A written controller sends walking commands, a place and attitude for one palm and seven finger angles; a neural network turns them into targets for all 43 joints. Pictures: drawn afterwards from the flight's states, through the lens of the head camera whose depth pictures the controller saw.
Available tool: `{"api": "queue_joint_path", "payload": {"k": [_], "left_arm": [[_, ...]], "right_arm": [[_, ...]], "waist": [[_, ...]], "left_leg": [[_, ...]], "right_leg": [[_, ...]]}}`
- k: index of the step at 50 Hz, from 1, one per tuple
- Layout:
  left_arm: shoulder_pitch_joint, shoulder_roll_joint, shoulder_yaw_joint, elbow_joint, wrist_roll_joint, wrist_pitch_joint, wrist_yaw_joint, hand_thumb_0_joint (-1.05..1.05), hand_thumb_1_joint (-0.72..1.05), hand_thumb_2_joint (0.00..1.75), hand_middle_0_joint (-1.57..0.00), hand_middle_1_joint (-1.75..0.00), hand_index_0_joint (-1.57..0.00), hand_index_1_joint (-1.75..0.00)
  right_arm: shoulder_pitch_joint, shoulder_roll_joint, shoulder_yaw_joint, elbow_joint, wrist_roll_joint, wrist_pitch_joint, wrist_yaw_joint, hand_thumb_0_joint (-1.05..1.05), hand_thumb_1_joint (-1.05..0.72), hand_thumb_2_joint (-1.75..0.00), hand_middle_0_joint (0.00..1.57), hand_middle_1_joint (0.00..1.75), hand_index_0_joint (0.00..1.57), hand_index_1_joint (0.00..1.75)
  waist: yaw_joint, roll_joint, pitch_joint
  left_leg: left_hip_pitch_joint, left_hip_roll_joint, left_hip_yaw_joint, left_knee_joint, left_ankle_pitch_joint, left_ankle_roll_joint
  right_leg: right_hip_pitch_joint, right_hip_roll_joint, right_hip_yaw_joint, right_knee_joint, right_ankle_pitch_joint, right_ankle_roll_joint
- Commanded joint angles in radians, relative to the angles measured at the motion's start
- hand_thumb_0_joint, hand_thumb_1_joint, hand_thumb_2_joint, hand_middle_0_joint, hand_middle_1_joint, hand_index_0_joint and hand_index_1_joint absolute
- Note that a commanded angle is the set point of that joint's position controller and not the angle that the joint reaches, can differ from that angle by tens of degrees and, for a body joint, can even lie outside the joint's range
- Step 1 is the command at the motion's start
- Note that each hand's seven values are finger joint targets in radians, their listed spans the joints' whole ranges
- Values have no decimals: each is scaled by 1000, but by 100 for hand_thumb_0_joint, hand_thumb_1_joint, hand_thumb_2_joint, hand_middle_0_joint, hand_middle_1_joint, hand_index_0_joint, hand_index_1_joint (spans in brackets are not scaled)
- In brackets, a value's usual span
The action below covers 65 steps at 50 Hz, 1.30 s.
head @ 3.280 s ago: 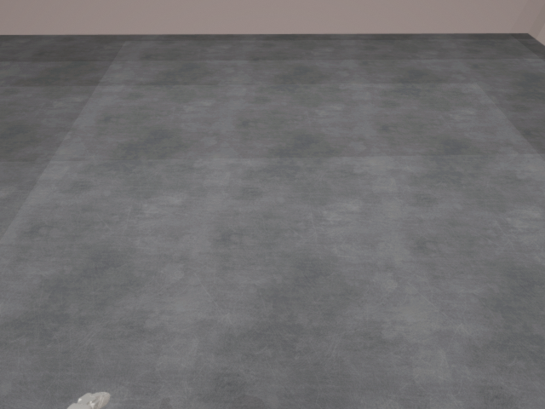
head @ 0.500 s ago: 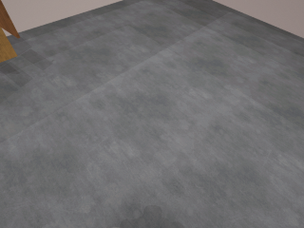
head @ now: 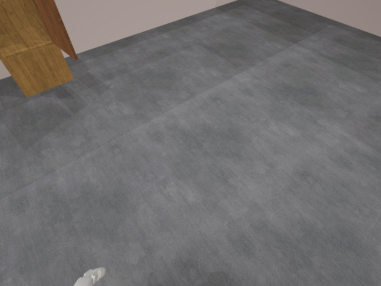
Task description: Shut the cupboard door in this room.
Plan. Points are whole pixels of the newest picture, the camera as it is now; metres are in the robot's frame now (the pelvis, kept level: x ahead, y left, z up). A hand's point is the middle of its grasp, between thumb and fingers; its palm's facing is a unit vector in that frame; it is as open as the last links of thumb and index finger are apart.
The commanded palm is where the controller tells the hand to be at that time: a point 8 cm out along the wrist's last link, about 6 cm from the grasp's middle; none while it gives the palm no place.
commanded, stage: turn or walk to find it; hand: left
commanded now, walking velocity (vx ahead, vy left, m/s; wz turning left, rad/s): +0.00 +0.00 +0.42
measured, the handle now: out of the picture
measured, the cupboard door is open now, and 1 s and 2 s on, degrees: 97 97 97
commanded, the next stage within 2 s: stand and wait in 0.94 s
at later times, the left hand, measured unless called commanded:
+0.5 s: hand out of the picture -0.06 +0.23 -0.19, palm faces +0.28 -0.93 -0.23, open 7.4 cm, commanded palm none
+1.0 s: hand out of the picture -0.03 +0.21 -0.15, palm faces +0.42 -0.86 -0.28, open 7.4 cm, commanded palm none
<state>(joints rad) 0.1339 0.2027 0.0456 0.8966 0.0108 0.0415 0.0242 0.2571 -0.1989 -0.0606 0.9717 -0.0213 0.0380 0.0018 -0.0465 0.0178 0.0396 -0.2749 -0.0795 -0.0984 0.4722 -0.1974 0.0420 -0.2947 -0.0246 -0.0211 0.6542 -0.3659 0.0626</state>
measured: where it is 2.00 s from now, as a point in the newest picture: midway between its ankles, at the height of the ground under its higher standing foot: outside the picture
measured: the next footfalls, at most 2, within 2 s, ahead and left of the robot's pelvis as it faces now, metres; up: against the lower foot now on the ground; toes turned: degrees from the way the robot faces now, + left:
right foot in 0.04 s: +0.03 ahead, -0.13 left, +0.00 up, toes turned -1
left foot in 0.46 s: -0.02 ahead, +0.14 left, +0.00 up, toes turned +17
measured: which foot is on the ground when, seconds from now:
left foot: down 0.00-0.04, up 0.06-0.44, down 0.46-0.92, up 0.94-1.00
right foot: up 0.00-0.02, down 0.04-0.46, up 0.48-0.90, down 0.92-1.00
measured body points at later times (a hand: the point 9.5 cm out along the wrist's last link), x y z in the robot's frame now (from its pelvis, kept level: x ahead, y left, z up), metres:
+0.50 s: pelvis -0.03 +0.02 -0.02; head -0.01 +0.05 +0.43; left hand -0.08 +0.28 -0.18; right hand +0.11 -0.21 -0.14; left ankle -0.06 +0.12 -0.74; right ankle -0.01 -0.12 -0.72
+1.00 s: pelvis -0.04 -0.01 -0.01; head -0.01 -0.03 +0.44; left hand -0.05 +0.25 -0.13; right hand +0.09 -0.22 -0.17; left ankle -0.08 +0.11 -0.71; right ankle -0.01 -0.11 -0.74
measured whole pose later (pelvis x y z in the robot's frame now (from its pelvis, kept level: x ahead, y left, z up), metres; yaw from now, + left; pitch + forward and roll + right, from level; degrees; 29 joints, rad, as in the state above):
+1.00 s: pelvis -0.04 -0.01 -0.01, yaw +26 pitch +0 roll +1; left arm 0.18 0.17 0.03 0.89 0.02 0.01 0.02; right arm 0.25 -0.23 -0.08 0.97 -0.02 0.07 0.01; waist -0.03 0.06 0.04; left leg -0.42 -0.06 -0.08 0.83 -0.42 -0.01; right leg -0.24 -0.04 -0.09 0.56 -0.32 -0.02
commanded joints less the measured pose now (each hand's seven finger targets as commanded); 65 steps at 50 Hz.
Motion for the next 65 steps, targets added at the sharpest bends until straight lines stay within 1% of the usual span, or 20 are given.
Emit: {"api": "queue_joint_path", "payload": {"k": [1,2,6,8,16,20,21,23,24,26,30,37,44,45,46,47,51,61,64,65], "left_arm": [[140,201,47,-42,11,-46,21,0,90,90,-20,-30,-20,-30],[133,252,53,-55,16,-45,19,0,90,90,-20,-30,-20,-30],[0,149,29,-78,6,-46,15,0,90,90,-20,-30,-20,-30],[26,143,27,-70,9,-52,15,0,90,90,-20,-30,-20,-30],[158,208,49,-5,23,-43,11,0,90,90,-20,-30,-20,-30],[143,222,54,7,17,-33,7,0,90,90,-20,-30,-20,-30],[134,207,52,8,8,-27,5,0,90,90,-20,-30,-20,-30],[133,102,27,-50,5,-15,-2,0,90,90,-20,-30,-20,-30],[60,119,28,-45,11,0,9,0,90,90,-20,-30,-20,-30],[42,129,37,-24,8,-1,-5,0,90,90,-20,-30,-20,-30],[106,119,36,12,7,-5,-12,0,90,90,-20,-30,-20,-30],[42,105,31,-30,3,-6,-5,0,90,90,-20,-30,-20,-30],[151,103,30,-24,-4,-26,5,0,90,90,-20,-30,-20,-30],[169,138,37,-22,1,-37,10,0,90,90,-20,-30,-20,-30],[177,226,55,-28,17,-47,18,0,90,90,-20,-30,-20,-30],[163,262,54,-50,15,-41,14,0,90,90,-20,-30,-20,-30],[29,138,26,-59,8,-51,12,0,90,90,-20,-30,-20,-30],[185,162,23,75,18,-54,11,0,90,90,-20,-30,-20,-30],[156,131,10,100,0,-46,12,0,90,90,-20,-30,-20,-30],[183,92,1,102,-5,-41,8,0,90,90,-20,-30,-20,-30]], "right_arm": [[-3,-113,-38,-90,17,-19,-2,0,-90,-90,20,30,20,30],[-2,-94,-37,-116,9,-18,-3,0,-90,-90,20,30,20,30],[11,-121,-52,-54,-1,19,13,0,-90,-90,20,30,20,30],[14,-111,-45,-48,-2,22,15,0,-90,-90,20,30,20,30],[-124,-84,-20,-74,11,9,14,0,-90,-90,20,30,20,30],[-54,-95,-16,-59,13,-5,9,0,-90,-90,20,30,20,30],[-15,-124,-22,-50,12,-13,11,0,-90,-90,20,30,20,30],[56,-296,-56,-53,4,-22,4,0,-90,-90,20,30,20,30],[80,-276,-56,-29,1,-24,-8,0,-90,-90,20,30,20,30],[-29,-223,-37,-55,0,-23,-20,0,-90,-90,20,30,20,30],[-65,-195,-25,-73,5,-36,-23,0,-90,-90,20,30,20,30],[-18,-201,-36,-70,-2,-25,-20,0,-90,-90,20,30,20,30],[-70,-193,-45,-92,1,-12,-9,0,-90,-90,20,30,20,30],[-57,-158,-41,-95,8,-13,-4,0,-90,-90,20,30,20,30],[-37,-97,-32,-112,16,-13,2,0,-90,-90,20,30,20,30],[-52,-110,-39,-128,4,-8,1,0,-90,-90,20,30,20,30],[-1,-108,-42,-43,-2,17,10,0,-90,-90,20,30,20,30],[-64,-49,3,2,13,-7,-9,0,-90,-90,20,30,20,30],[19,-65,13,57,13,-29,-17,0,-90,-90,20,30,20,30],[15,-113,9,63,9,-42,-21,0,-90,-90,20,30,20,30]], "waist": [[70,-156,-114],[72,-285,-80],[6,-138,23],[17,-175,25],[92,-209,-13],[51,-217,-65],[25,-134,-86],[-5,297,-115],[-37,261,-111],[11,172,-29],[38,122,-59],[9,117,-63],[70,108,-81],[78,19,-94],[79,-235,-90],[87,-267,-71],[14,-161,26],[81,-216,-43],[37,-134,-69],[52,0,-93]], "left_leg": [[-236,88,-107,158,-44,-18],[-311,-6,34,366,-350,-66],[-272,85,31,719,-194,-82],[-268,95,60,725,-164,-98],[-163,106,151,360,-282,-105],[16,82,198,85,-119,-84],[135,111,171,-49,11,-72],[274,490,-261,-136,502,124],[182,468,-243,-157,383,139],[98,388,-182,-171,229,125],[150,304,-87,-155,350,107],[166,313,-187,-150,306,141],[-29,235,-219,-60,199,83],[-123,180,-182,20,103,34],[-299,48,-27,221,-148,-40],[-300,13,31,432,-360,-63],[-263,84,23,701,-177,-77],[-62,102,144,199,-227,-90],[177,128,134,-104,50,-69],[255,227,37,-94,234,-31]], "right_leg": [[347,-246,236,-380,194,-78],[280,-444,376,-396,294,-192],[57,-283,131,-377,266,-183],[70,-268,79,-370,290,-180],[179,-319,34,-275,506,-210],[144,-293,-42,-157,535,-142],[73,-272,-82,-61,451,-95],[-258,-89,-122,309,-290,15],[-228,-93,-27,414,-268,3],[-262,-104,10,483,-124,0],[-220,-81,-5,428,-30,18],[-178,-49,3,254,-82,21],[135,-9,-19,-172,108,-6],[250,-72,42,-298,156,-24],[338,-310,290,-382,161,-105],[208,-454,359,-405,217,-200],[48,-272,133,-383,253,-174],[196,-255,81,-281,598,-212],[93,-185,27,-192,462,-124],[19,-124,-7,-151,338,-76]]}}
